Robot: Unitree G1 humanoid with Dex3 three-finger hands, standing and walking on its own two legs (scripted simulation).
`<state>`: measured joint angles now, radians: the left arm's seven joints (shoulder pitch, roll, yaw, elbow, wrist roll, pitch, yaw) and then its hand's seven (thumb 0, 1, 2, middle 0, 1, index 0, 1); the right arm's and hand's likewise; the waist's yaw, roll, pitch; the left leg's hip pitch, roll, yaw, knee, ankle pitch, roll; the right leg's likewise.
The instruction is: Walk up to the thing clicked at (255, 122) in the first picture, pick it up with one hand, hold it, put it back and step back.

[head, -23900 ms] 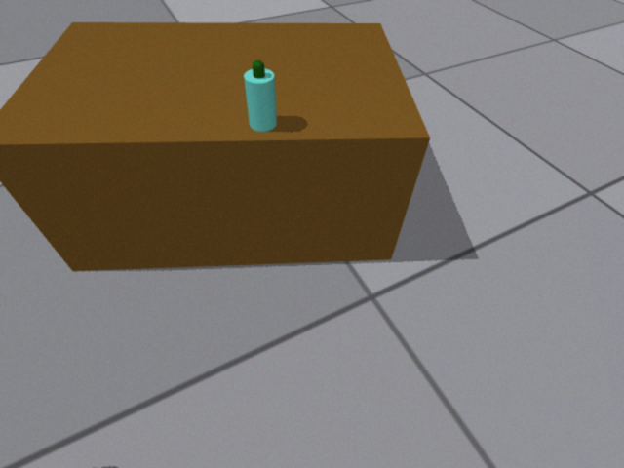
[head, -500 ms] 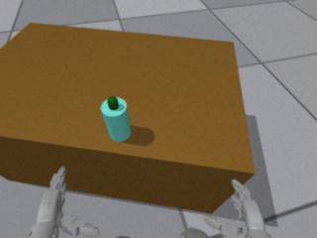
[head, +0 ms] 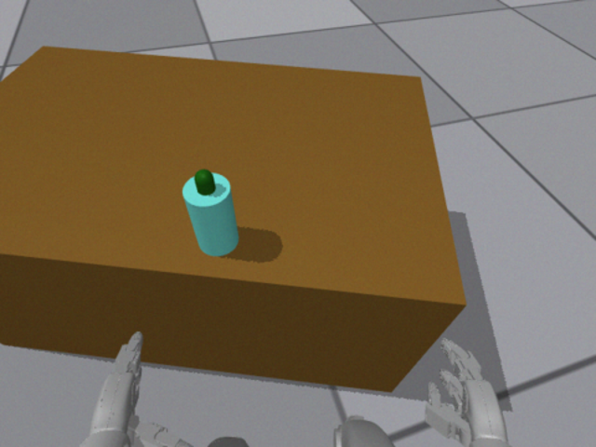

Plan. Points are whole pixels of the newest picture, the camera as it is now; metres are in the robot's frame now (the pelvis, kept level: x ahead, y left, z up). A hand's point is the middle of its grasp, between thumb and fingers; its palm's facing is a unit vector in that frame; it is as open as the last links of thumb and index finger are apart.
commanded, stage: home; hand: left
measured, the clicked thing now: (211, 209) +0.50 +0.16 -0.03
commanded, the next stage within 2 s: none
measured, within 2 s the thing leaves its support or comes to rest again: neither
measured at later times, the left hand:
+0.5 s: hand (163, 382) +0.20 +0.19 -0.05, palm faces +0.11 -0.97 -0.23, open 17.5 cm
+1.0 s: hand (167, 381) +0.21 +0.18 -0.05, palm faces +0.10 -0.97 -0.22, open 17.6 cm
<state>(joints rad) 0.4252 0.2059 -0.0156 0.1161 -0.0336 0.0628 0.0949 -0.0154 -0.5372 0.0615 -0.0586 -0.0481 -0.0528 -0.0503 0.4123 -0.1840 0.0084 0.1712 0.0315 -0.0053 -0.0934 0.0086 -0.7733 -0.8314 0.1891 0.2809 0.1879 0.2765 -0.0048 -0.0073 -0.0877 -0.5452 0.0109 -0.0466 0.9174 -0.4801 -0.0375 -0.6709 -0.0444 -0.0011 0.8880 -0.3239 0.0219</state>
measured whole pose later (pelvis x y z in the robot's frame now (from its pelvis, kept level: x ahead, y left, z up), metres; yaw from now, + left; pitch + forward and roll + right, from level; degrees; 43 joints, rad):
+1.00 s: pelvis +0.03 +0.00 +0.00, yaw +0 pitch +9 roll +0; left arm 0.45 0.21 0.00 0.04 -0.04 0.11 0.07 -0.02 -0.56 0.05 -0.05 -0.05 -0.05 -0.05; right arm 0.45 -0.20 0.00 0.10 0.03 0.02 -0.07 0.01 -0.90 -0.90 0.20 0.30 0.20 0.30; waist 0.00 -0.01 -0.12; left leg -0.57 0.01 -0.05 0.94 -0.53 -0.04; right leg -0.70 -0.05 0.00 0.93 -0.39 0.03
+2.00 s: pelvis +0.02 +0.00 +0.01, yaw +1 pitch +1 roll +0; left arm 0.28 0.35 0.02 0.66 0.05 0.00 0.01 -0.01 -0.59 0.02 -0.05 -0.04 -0.05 -0.04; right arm 0.25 -0.33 -0.03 0.77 -0.06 0.00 -0.01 0.01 -0.90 -0.90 0.20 0.30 0.20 0.30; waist 0.01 -0.01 0.01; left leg -0.39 0.01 -0.06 0.88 -0.51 -0.04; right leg -0.51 -0.05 -0.02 0.88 -0.37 0.01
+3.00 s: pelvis +0.02 -0.01 +0.05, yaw +2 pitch -3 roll +0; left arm 0.11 0.33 0.00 1.17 0.01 -0.02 0.00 0.00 0.89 0.90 -0.21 -0.30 -0.20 -0.30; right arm 0.17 -0.35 -0.01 1.11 -0.02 0.01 0.00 0.00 -0.90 -0.90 0.20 0.30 0.20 0.30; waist 0.01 0.02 0.06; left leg -0.09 0.04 -0.08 0.40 -0.26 -0.06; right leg -0.21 -0.03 -0.05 0.42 -0.15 0.00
